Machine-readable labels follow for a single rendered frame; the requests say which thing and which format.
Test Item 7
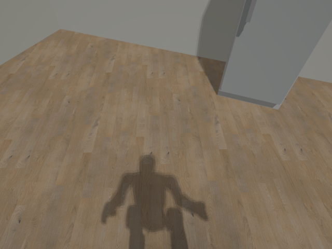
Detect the fridge door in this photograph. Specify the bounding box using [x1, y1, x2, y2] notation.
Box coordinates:
[221, 0, 332, 105]

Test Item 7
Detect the handle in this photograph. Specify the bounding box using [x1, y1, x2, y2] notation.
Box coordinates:
[246, 0, 257, 23]

